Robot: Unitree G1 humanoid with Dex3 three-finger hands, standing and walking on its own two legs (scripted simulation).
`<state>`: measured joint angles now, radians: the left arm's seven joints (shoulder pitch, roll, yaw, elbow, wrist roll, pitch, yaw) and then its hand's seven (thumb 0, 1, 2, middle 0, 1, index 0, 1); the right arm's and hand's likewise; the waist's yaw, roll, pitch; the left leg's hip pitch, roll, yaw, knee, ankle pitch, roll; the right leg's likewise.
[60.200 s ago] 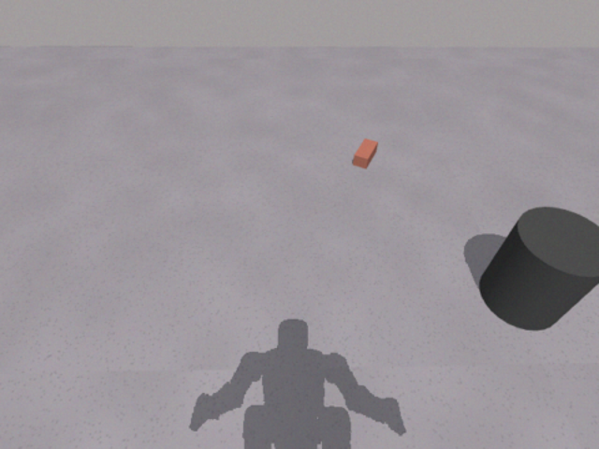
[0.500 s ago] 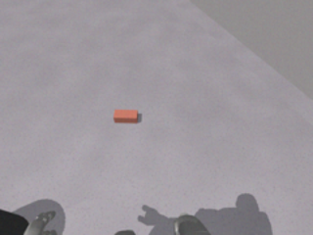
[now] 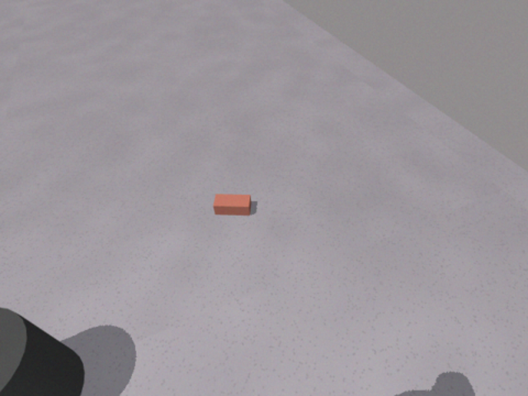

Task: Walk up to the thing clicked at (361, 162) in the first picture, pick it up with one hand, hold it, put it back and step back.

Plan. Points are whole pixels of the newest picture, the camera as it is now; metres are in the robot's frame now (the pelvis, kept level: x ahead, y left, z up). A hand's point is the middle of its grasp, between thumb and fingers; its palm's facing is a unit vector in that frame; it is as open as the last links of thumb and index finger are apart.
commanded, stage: step back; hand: left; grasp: from above
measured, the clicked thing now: (232, 204) +1.08 +0.25 -0.73
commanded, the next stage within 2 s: stand in 0.84 s
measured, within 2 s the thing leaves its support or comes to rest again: neither
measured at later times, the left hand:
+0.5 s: hand out of the picture +0.12 +0.25 -0.14, palm faces +0.01 -0.93 -0.37, open 7.4 cm
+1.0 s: hand out of the picture +0.15 +0.27 -0.14, palm faces +0.00 -0.94 -0.34, open 7.4 cm
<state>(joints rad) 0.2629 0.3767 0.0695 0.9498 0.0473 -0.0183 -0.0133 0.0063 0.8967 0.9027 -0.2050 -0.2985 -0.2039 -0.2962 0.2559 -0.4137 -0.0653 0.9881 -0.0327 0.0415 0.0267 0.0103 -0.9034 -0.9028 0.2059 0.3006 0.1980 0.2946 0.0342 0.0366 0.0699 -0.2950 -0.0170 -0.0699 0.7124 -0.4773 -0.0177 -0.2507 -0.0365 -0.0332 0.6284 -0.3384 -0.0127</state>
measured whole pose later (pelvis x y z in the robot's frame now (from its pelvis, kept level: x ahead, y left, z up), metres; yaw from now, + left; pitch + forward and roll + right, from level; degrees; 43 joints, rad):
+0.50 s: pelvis +0.03 +0.00 +0.00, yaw +1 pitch -3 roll +0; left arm 0.15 0.34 0.04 0.98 0.03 -0.05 -0.01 0.00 0.90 0.90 -0.20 -0.30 -0.20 -0.30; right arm 0.21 -0.39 -0.05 1.00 -0.01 0.00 0.01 0.01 -0.90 -0.90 0.21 0.30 0.20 0.29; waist 0.01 0.03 0.08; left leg -0.32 0.00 -0.06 0.78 -0.47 0.00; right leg -0.27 -0.03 -0.05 0.61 -0.29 -0.01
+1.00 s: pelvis +0.06 +0.02 +0.02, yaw +0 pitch -3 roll +0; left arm 0.06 0.36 0.00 1.12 0.00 -0.02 -0.01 0.00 0.90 0.90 -0.20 -0.30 -0.20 -0.30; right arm 0.04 -0.34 -0.01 1.10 0.00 -0.02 0.01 0.01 -0.90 -0.90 0.21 0.30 0.20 0.29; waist 0.01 0.00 0.08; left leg -0.14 0.01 0.00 0.41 -0.23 0.00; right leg -0.12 -0.04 -0.03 0.39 -0.22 0.03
